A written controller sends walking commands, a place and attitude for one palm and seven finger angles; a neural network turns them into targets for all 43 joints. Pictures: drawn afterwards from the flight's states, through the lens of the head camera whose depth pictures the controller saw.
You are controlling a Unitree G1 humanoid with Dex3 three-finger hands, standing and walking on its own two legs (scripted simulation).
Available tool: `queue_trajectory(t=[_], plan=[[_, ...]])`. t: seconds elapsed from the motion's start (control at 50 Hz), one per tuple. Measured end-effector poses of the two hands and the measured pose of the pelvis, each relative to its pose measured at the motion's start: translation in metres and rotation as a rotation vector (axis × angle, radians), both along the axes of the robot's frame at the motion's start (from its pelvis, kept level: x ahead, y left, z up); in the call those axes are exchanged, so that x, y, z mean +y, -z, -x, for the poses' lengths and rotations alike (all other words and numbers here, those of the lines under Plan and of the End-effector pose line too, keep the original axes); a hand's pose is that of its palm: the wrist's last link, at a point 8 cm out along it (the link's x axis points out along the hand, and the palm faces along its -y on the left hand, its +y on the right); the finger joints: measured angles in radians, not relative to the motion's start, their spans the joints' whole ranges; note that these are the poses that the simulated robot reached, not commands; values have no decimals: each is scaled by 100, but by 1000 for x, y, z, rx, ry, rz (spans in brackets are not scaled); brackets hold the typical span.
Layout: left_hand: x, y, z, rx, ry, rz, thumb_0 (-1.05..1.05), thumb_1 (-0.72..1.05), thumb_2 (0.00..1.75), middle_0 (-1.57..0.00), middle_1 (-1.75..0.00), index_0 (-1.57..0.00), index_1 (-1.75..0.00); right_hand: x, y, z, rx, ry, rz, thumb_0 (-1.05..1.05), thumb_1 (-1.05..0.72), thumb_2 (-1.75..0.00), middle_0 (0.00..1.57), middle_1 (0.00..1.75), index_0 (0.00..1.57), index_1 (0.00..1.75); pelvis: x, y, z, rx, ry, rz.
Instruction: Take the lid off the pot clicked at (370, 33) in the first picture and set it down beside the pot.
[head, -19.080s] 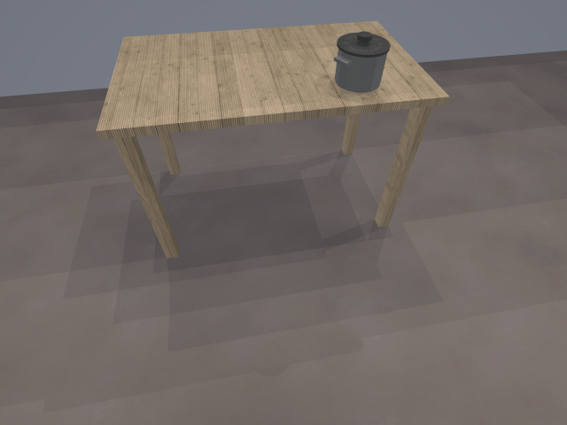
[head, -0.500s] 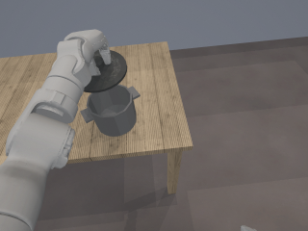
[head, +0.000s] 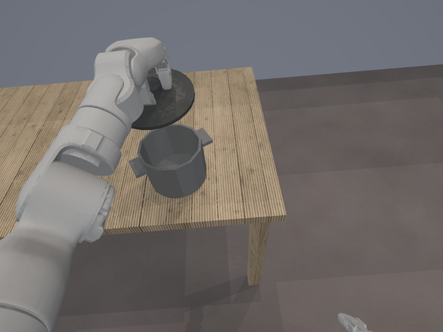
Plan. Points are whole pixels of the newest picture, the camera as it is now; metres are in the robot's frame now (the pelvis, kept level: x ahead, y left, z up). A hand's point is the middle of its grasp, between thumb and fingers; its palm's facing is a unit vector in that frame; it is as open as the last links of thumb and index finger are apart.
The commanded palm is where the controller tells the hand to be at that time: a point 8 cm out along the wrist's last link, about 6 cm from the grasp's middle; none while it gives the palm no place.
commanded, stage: move the lid sideways beside the pot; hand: left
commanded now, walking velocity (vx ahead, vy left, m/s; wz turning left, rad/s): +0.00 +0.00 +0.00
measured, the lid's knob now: (149, 87) +0.52 +0.12 +0.18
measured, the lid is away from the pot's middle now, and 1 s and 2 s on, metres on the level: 0.00 0.14 0.23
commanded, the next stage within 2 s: none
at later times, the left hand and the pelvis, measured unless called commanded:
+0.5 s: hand (111, 91) +0.49 +0.18 +0.20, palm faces -0.30 -0.06 -0.95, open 7.1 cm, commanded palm +0.48 +0.19 +0.27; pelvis +0.00 +0.00 +0.00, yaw -1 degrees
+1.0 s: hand (74, 97) +0.48 +0.25 +0.19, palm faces -0.32 -0.06 -0.95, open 7.1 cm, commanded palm +0.49 +0.25 +0.27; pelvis +0.00 +0.01 +0.00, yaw +0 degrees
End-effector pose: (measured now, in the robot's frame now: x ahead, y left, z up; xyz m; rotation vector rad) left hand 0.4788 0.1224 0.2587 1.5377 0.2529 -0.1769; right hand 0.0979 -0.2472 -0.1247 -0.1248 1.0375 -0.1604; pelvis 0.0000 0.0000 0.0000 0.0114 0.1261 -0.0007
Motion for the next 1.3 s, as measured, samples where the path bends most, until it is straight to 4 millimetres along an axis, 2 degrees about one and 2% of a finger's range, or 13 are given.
queue_trajectory(t=[0.16, 0.38, 0.5, 0.92, 1.12, 1.3], plan=[[7, 0, -3, -8, -30, 6, 0, 28, 70, -70, -94, -72, -94, -3, -3, 5, -15, 24, 15, 1, -91, -90, 20, 30, 20, 29, -2, 0, 4, 3, 11, -2], [43, 3, -6, 32, -89, -4, 0, 29, 70, -70, -94, -71, -94, -17, -1, 38, 74, 75, 46, 1, -91, -90, 20, 30, 20, 29, -4, 0, 4, 5, 16, 3], [62, 4, -5, 35, -86, 5, 0, 29, 70, -70, -94, -71, -94, -22, -2, 46, 110, 84, 64, 1, -91, -90, 20, 30, 20, 29, -3, -1, 2, 3, 12, 8], [118, 6, 0, 54, -131, -18, 0, 29, 70, -70, -94, -71, -94, -1, -7, 16, 82, 40, 54, 1, -91, -90, 20, 30, 20, 29, 10, -1, -3, 11, -5, 19], [140, 9, 0, 70, -154, -11, 0, 29, 70, -70, -94, -71, -94, 0, -6, 21, 119, 46, 61, 1, -91, -90, 20, 30, 20, 30, 13, 0, -5, 18, -6, 22], [156, 4, 3, 51, -167, -9, 0, 29, 70, -70, -94, -71, -94, -4, -6, 28, 150, 57, 67, 1, -91, -90, 20, 30, 20, 29, 14, 0, -7, 17, -5, 25]])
